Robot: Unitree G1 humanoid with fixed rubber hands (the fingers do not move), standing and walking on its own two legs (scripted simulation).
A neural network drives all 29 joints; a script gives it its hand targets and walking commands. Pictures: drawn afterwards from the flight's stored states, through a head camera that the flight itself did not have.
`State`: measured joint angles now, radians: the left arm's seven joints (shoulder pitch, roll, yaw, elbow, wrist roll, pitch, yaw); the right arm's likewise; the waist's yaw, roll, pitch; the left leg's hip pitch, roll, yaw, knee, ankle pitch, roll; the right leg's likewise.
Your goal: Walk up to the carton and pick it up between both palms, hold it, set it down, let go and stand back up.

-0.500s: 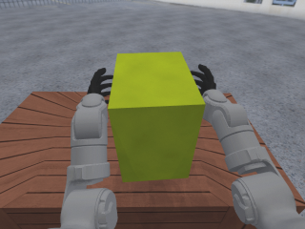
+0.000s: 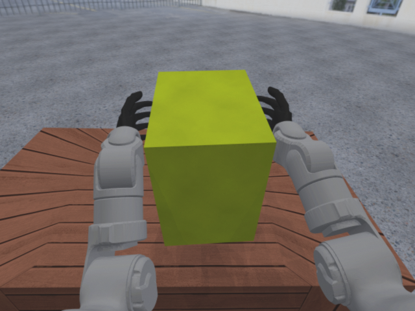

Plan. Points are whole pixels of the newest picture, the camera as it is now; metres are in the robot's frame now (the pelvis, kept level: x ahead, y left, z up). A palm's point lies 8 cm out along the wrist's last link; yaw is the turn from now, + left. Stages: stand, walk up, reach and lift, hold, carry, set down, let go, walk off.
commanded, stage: hold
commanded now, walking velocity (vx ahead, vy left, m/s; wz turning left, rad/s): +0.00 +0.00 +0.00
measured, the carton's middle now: (205, 155) +0.38 +0.01 +0.17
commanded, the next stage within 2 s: none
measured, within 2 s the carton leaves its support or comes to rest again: neither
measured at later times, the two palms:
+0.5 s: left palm (123, 125) +0.36 +0.15 +0.26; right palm (275, 124) +0.37 -0.12 +0.25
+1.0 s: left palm (135, 136) +0.35 +0.13 +0.24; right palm (285, 135) +0.36 -0.14 +0.23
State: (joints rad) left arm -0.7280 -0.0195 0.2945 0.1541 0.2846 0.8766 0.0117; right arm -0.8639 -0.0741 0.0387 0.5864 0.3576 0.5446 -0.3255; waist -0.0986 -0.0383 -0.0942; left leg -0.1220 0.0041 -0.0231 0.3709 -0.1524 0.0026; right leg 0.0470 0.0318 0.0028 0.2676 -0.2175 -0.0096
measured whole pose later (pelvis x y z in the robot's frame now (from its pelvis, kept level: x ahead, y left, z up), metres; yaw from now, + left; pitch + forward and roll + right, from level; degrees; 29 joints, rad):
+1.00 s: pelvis -0.01 -0.01 +0.00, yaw +0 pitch -4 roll -1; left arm -0.77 -0.05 0.31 0.20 0.29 0.88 0.05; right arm -0.86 -0.07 -0.01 0.61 0.31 0.54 -0.29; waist -0.07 -0.02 -0.10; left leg -0.16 0.01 -0.02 0.34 -0.11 -0.01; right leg -0.02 0.04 0.01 0.30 -0.21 -0.02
